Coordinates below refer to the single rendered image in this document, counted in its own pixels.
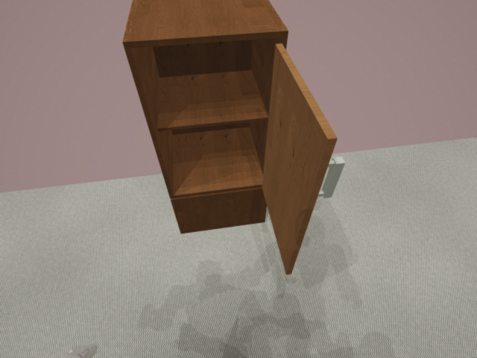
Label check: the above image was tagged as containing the handle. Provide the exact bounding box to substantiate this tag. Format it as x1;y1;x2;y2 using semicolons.
318;157;345;198

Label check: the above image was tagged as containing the cupboard door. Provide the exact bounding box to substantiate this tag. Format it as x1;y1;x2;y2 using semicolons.
262;43;337;274

